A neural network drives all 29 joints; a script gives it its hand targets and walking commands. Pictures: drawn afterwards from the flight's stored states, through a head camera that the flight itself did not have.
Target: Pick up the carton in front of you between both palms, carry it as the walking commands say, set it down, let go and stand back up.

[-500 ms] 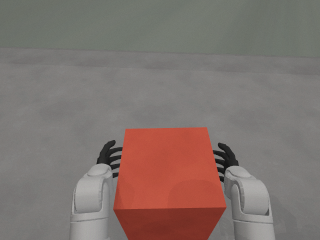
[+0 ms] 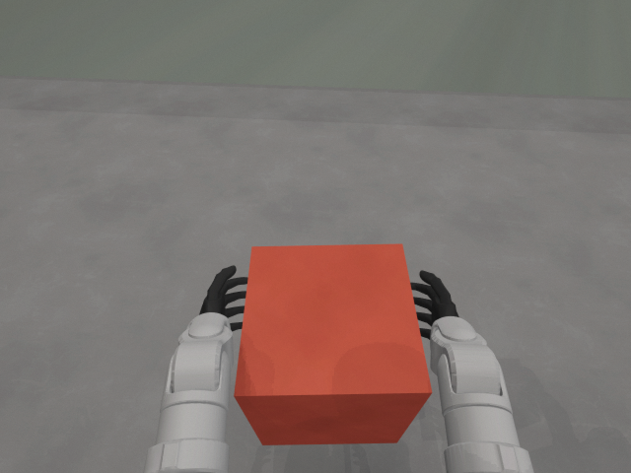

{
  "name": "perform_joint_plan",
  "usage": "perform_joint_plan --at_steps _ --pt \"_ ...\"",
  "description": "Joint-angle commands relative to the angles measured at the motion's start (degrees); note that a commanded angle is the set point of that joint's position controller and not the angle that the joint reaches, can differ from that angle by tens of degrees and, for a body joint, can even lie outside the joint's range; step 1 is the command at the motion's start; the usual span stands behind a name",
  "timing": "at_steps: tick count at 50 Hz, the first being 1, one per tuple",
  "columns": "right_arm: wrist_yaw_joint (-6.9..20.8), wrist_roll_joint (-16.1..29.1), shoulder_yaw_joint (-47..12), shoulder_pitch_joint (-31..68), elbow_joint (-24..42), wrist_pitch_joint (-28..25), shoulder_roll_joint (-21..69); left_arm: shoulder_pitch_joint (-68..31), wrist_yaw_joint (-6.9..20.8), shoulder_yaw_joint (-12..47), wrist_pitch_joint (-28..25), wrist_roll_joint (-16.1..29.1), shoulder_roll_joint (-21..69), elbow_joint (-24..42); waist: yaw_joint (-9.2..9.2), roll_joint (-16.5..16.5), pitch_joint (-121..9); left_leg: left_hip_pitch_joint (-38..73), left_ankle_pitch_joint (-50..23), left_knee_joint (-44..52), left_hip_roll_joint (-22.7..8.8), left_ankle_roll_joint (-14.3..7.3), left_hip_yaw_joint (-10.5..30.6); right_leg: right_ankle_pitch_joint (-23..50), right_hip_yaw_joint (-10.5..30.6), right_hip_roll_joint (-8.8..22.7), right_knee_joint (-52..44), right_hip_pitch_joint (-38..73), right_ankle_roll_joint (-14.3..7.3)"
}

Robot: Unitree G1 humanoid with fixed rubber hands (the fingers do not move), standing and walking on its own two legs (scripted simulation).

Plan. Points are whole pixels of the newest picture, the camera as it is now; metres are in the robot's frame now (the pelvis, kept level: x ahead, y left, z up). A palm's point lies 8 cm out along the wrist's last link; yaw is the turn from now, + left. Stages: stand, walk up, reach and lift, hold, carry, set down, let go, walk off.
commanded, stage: carry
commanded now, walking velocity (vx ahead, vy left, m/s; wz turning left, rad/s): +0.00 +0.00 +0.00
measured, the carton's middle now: (328, 350) +0.30 +0.00 -0.05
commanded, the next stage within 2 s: hold in 0.20 s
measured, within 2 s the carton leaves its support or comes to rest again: neither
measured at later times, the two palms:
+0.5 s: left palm (204, 344) +0.26 +0.15 +0.05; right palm (447, 343) +0.26 -0.14 +0.04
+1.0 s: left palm (209, 344) +0.25 +0.14 +0.06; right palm (462, 353) +0.24 -0.15 +0.05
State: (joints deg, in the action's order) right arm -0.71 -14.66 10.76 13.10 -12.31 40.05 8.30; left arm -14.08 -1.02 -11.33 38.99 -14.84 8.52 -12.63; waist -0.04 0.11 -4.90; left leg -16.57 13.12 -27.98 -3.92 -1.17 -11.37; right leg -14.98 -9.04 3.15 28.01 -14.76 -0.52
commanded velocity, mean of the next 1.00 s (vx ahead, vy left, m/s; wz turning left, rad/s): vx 0.00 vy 0.00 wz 0.00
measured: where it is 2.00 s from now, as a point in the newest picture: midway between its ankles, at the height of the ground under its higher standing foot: outside the picture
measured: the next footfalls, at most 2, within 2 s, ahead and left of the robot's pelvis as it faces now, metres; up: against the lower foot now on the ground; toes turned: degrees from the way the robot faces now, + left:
none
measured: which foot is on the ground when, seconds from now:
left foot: down 0.00-1.00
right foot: down 0.00-1.00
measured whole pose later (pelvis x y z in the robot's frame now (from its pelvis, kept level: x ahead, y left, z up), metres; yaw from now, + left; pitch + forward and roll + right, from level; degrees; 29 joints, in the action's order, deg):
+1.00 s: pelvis -0.04 +0.00 +0.00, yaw -1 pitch -11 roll +0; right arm 1.4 -18.0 16.4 18.2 -19.9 41.1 9.6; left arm -19.2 1.1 -16.6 41.5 -19.0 9.9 -18.7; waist 0.0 1.0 1.6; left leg -4.8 10.2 -25.5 0.6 -1.1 -1.1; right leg -12.5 0.5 -0.6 26.3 -3.4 -0.7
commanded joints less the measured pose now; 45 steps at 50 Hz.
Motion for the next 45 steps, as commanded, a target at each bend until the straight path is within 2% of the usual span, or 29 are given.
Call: perform_joint_plan --at_steps 1,4,10,11,12,13,15,16,17,18,20,30,38,45 --pt "12.4 14.71 -31.93 26.86 6.43 -3.1 50.93 -22.09 12.47 32.03 -1.47 14.0 52.73 3.34 -0.03 -0.17 -14.78 6.78 -10.25 3.37 -6.32 -0.1 6.65 9.96 5.92 6.29 -3.79 3.48 -0.8" --pt "12.21 15.89 -33.68 25.22 8.74 -1.12 50.49 -20.38 12.3 33.83 0.48 15.22 52.31 5.73 0.03 -0.27 -15.26 6.81 -11.53 2.96 -6.42 -0.14 6.65 11.19 5.86 6.28 -3.23 3.64 -0.78" --pt "11.94 15.41 -32.96 24.51 9.47 0.05 48.78 -20.16 12.11 33.3 1.66 15.02 50.59 6.49 0.15 -0.24 -13.9 6.1 -10.89 3.18 -6.43 -0.15 6.79 10.96 6.03 6.25 -3.49 2.79 -0.78" --pt "12.18 15.1 -31.52 18.68 10.29 0.24 49.74 -14.27 12.34 31.96 2.16 14.95 51.88 7.16 -0.11 1.0 -8.55 16.97 -26.7 4.75 7.8 -0.43 15.59 24.23 13.56 -7.81 -5.97 8.83 -1.22" --pt "11.99 14.75 -31.7 20.41 12.07 -0.47 48.79 -15.87 12.05 31.85 1.37 14.12 50.19 9.29 -0.61 0.21 -11.39 20.95 -31.93 4.19 7.35 -0.52 16.83 28.8 14.85 -7.33 -5.94 9.54 -1.04" --pt "12.13 14.15 -31.04 20.27 12.42 -0.6 47.72 -14.97 12.04 31.05 1.35 13.01 49.78 9.45 0.08 0.07 -11.41 21.2 -25.84 5.39 7.37 -0.6 16.52 23.36 14.82 -7.0 -7.28 10.67 -1.28" --pt "11.87 13.74 -30.68 21.25 11.2 -1.06 47.54 -16.98 11.82 30.87 0.78 12.93 49.44 8.46 -0.23 0.05 -10.25 20.68 -29.79 5.15 7.72 -0.26 17.15 27.36 15.31 -7.4 -6.95 11.89 -0.74" --pt "11.6 14.12 -30.8 21.14 10.72 -1.36 47.43 -16.96 11.57 31.08 0.51 13.08 49.14 8.46 -0.18 -0.4 -11.12 21.97 -28.65 5.37 7.88 0.12 17.13 25.65 14.98 -7.7 -7.39 12.16 -0.59" --pt "11.77 13.89 -30.57 21.24 10.9 -1.37 46.98 -16.29 11.45 30.64 0.51 12.76 48.89 8.19 0.24 -1.6 -10.45 21.45 -21.14 6.74 8.24 0.27 16.6 19.87 14.57 -7.63 -7.97 12.25 -0.68" --pt "11.89 13.79 -30.3 21.78 10.36 -1.31 47.16 -17.53 11.62 30.67 0.54 12.67 48.78 7.95 -0.01 -0.39 -8.08 20.13 -21.15 6.68 8.31 0.23 16.61 19.22 14.8 -7.8 -8.08 11.02 -0.67" --pt "11.92 14.13 -30.61 23.39 9.57 -1.37 48.21 -18.7 11.74 30.81 0.55 12.81 49.48 6.82 0.02 -0.05 -8.62 21.76 -20.34 6.36 8.04 0.33 16.8 17.08 14.83 -7.73 -8.35 9.98 -0.47" --pt "13.78 13.01 -27.44 28.75 2.91 -0.88 51.1 -24.33 14.06 28.0 1.53 12.18 53.04 0.6 -0.28 0.16 -2.77 18.09 -3.56 7.52 7.37 0.06 16.15 1.63 14.82 -6.61 -9.83 6.29 -1.69" --pt "15.84 12.94 -25.87 34.01 -1.88 -1.62 54.35 -28.92 16.44 26.42 1.27 12.21 56.15 -3.74 -0.02 1.06 -2.58 17.43 4.21 7.43 7.24 -0.11 15.8 -5.29 14.63 -5.65 -10.5 3.99 -2.5" --pt "16.94 12.29 -23.64 36.9 -5.41 -1.7 55.11 -31.63 17.53 24.71 1.35 11.71 56.92 -6.91 -0.13 -0.03 -1.73 15.79 8.61 8.36 6.74 -0.07 16.59 -7.36 14.36 -5.4 -9.87 4.21 -2.66"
